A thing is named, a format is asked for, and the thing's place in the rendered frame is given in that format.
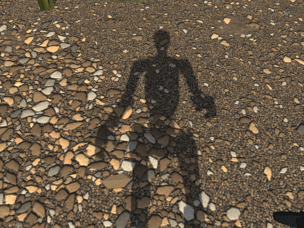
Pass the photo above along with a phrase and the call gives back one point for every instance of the robot right hand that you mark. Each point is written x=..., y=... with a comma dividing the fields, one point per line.
x=293, y=219

